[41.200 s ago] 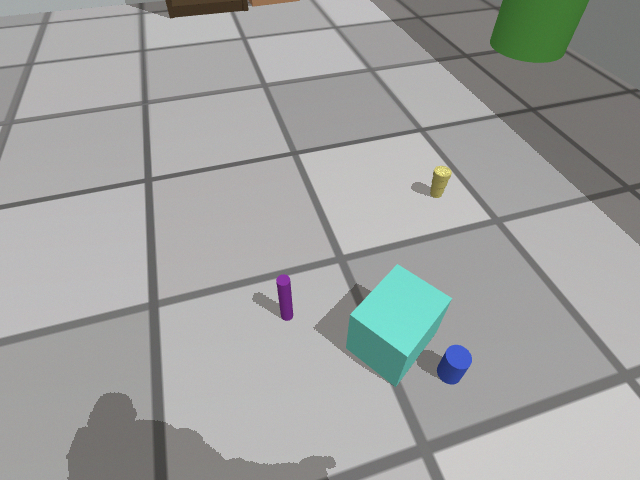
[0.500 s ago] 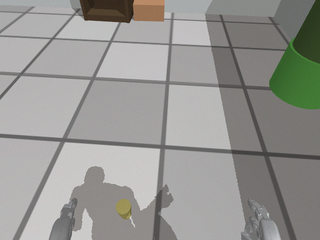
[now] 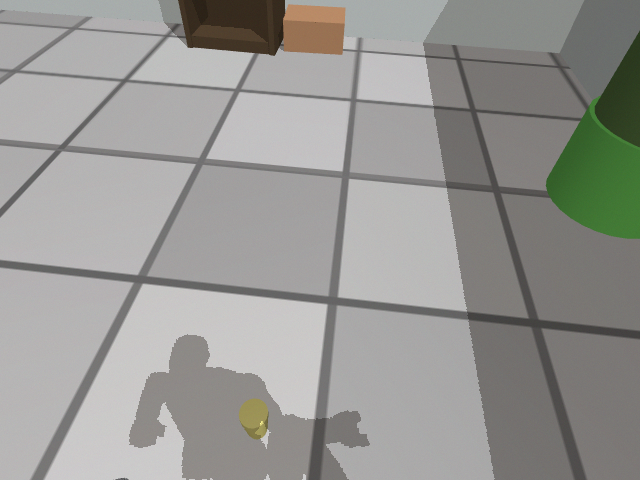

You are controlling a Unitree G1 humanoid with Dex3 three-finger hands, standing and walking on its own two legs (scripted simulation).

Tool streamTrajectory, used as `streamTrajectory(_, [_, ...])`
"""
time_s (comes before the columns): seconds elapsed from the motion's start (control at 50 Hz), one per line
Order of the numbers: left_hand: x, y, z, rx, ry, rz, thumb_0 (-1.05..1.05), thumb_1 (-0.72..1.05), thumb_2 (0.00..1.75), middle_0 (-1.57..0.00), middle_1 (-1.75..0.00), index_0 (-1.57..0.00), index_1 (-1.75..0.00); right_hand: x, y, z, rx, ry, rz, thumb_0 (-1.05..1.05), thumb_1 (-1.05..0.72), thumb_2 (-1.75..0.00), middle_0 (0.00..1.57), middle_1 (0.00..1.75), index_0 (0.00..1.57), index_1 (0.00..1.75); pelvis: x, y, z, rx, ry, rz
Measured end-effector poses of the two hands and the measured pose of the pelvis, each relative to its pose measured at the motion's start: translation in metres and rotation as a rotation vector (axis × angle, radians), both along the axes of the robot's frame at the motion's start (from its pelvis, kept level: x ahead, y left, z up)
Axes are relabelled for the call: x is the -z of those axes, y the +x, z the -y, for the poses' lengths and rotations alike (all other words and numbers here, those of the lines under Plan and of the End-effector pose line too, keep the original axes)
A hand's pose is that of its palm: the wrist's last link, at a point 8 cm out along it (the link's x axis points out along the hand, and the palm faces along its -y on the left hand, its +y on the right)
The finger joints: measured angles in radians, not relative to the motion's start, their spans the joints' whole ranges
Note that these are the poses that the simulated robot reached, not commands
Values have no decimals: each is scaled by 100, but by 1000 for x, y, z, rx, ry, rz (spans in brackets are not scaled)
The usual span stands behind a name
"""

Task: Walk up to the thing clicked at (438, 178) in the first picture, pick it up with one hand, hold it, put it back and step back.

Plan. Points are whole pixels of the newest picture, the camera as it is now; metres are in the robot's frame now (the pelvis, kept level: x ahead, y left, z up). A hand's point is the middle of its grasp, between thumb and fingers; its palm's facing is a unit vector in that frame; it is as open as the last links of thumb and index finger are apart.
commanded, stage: stand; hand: left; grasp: from the side
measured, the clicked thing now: (255, 421) +0.41 +0.18 -0.68
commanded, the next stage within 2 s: step back in 1.88 s
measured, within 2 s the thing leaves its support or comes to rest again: neither
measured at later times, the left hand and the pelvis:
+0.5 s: hand out of the picture +0.00 +0.25 -0.13, palm faces -0.02 -0.93 -0.36, open 7.4 cm; pelvis -0.02 +0.00 +0.02, yaw +0 degrees
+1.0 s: hand out of the picture +0.06 +0.23 -0.13, palm faces -0.03 -0.94 -0.33, open 7.4 cm; pelvis +0.00 -0.01 +0.03, yaw +0 degrees
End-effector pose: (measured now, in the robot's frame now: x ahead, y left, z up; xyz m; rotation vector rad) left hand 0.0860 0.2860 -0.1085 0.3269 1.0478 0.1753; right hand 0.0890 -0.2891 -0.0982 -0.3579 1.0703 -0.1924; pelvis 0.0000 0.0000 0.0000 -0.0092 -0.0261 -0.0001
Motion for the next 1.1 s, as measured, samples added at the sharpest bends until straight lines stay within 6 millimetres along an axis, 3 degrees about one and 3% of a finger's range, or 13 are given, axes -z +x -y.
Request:
streamTrajectory(0.16, [-1, -40, -11, -50, -7, -120, 1, 89, 90, -20, -30, -20, -30, -2, -30, -10, 35, 24, -91, 1, -91, -90, 20, 30, 20, 30, -15, -6, -8, -2, -1, 41])
streamTrajectory(0.32, [-6, -65, -12, -66, -6, -180, 1, 90, 90, -20, -30, -20, -30, 1, -44, -19, 48, 64, -120, 1, -91, -90, 20, 30, 21, 30, -22, -16, -9, -3, 8, 58])
streamTrajectory(0.6, [-13, -94, -7, -88, 22, -255, 1, 90, 90, -20, -30, -20, -30, 6, -61, 2, 68, 73, -171, 1, -91, -90, 20, 30, 21, 30, -25, -24, 4, -7, 9, 45])
streamTrajectory(0.7, [-12, -89, -1, -88, 16, -261, 1, 90, 90, -20, -30, -20, -30, 5, -66, 9, 77, 66, -195, 1, -91, -90, 20, 30, 20, 30, -25, -21, 8, -5, 7, 42])
streamTrajectory(0.82, [-10, -69, 5, -75, 1, -239, 1, 90, 90, -20, -30, -20, -30, 4, -66, 14, 84, 57, -213, 1, -91, -90, 20, 30, 20, 30, -26, -15, 11, -1, 8, 39])
streamTrajectory(1.1, [-16, -16, 12, -43, -11, -171, 1, 90, 90, -20, -30, -20, -30, -1, -37, 13, 83, 58, -173, 1, -91, -90, 20, 30, 20, 30, -29, 0, 13, 8, 11, 33])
